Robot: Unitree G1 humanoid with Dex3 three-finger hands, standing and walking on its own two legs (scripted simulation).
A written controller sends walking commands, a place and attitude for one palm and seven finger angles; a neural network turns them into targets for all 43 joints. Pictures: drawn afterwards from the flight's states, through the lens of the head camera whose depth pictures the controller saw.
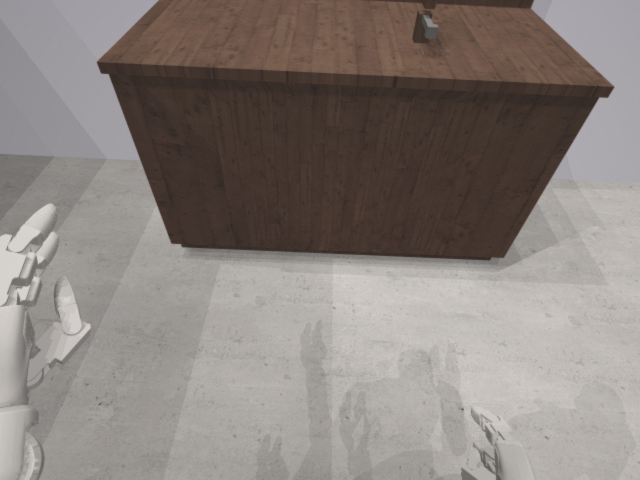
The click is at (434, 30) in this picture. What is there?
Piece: tap's lever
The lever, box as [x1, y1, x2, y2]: [424, 24, 438, 38]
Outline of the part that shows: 426,24 424,33 425,37 435,38 438,27 437,25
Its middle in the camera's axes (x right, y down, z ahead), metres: +0.30 -0.56 +1.04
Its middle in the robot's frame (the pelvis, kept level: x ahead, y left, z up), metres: +1.18 -0.23 +0.11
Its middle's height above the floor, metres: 0.88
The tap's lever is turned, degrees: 0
